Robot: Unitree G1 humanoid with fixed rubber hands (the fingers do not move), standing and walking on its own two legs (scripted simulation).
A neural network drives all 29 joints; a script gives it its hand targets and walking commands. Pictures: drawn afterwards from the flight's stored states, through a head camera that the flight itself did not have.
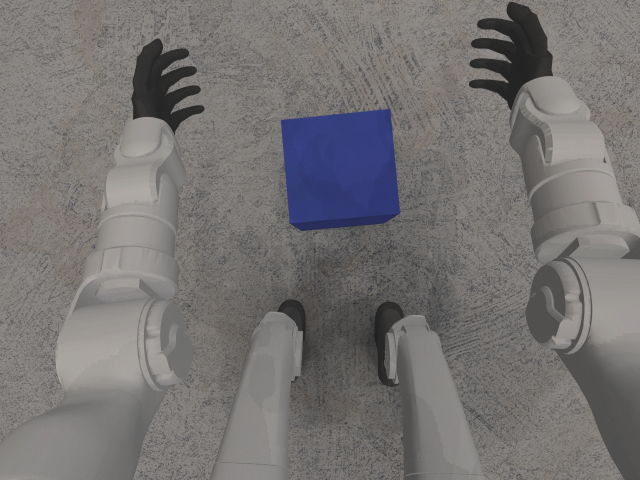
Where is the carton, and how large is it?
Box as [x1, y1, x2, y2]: [281, 109, 399, 230]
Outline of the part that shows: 389,109 281,120 289,220 291,224 301,230 383,223 399,213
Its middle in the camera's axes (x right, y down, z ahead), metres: +0.04 -0.14 +0.86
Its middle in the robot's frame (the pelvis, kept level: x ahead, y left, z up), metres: +0.51 +0.02 -0.53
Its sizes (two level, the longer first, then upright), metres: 0.210 0.200 0.250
